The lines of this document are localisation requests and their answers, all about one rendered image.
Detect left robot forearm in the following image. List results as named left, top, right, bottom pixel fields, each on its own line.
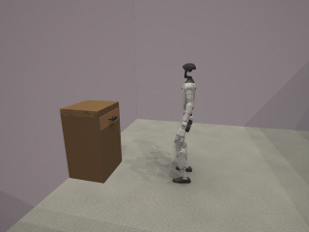
left=181, top=103, right=192, bottom=129

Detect robot head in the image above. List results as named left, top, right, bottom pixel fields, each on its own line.
left=183, top=63, right=196, bottom=83

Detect drawer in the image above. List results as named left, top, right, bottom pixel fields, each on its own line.
left=99, top=108, right=119, bottom=130

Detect cabinet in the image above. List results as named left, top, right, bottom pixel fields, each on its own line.
left=60, top=100, right=122, bottom=184

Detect handle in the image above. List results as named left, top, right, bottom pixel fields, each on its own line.
left=108, top=116, right=118, bottom=121

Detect left robot hand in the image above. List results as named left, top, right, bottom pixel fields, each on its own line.
left=174, top=128, right=185, bottom=145

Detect left robot upper arm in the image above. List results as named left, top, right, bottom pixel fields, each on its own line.
left=184, top=83, right=194, bottom=108

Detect robot left foot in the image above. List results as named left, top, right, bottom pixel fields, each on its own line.
left=173, top=176, right=191, bottom=184

